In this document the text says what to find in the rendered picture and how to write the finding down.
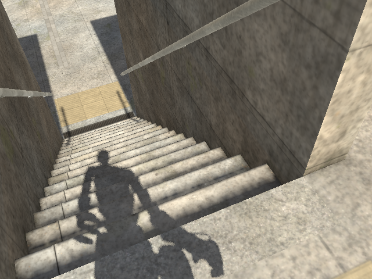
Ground stairs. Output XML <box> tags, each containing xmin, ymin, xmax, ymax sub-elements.
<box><xmin>15</xmin><ymin>116</ymin><xmax>282</xmax><ymax>279</ymax></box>

